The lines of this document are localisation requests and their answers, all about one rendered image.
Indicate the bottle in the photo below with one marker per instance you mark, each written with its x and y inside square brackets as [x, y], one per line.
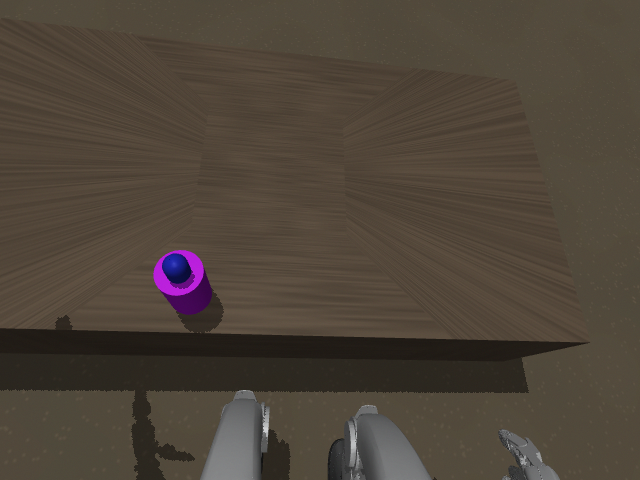
[182, 279]

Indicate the right robot hand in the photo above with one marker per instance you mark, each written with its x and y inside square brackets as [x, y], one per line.
[527, 457]

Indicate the right robot foot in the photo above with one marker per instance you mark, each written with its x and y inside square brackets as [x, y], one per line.
[334, 460]

